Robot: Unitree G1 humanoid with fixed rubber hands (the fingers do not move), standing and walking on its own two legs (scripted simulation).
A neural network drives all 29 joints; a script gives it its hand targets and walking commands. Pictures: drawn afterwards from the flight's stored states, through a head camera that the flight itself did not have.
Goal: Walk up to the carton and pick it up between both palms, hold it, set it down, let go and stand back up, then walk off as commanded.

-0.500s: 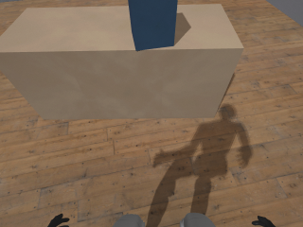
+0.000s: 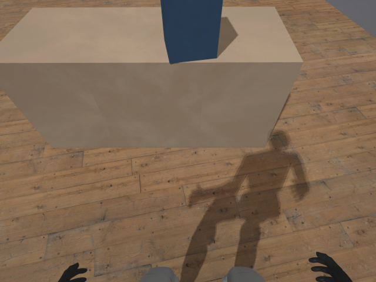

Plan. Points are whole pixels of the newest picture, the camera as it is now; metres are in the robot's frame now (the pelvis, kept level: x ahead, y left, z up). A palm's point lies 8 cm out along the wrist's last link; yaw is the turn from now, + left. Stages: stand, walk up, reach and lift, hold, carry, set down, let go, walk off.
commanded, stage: stand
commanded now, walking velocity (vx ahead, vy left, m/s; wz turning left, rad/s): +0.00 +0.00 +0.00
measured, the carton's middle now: (189, 20) +1.04 +0.00 +0.02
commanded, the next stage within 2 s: none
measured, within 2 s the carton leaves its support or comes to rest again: neither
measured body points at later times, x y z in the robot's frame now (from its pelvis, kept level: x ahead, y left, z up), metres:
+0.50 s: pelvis -0.03 +0.01 +0.01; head +0.00 +0.02 +0.46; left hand +0.10 +0.30 -0.10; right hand +0.13 -0.29 -0.06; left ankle +0.02 +0.11 -0.71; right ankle +0.01 -0.14 -0.71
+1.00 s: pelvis -0.03 +0.01 +0.01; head -0.01 +0.02 +0.46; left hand +0.10 +0.29 -0.09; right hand +0.13 -0.29 -0.06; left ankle +0.02 +0.11 -0.71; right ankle +0.01 -0.14 -0.71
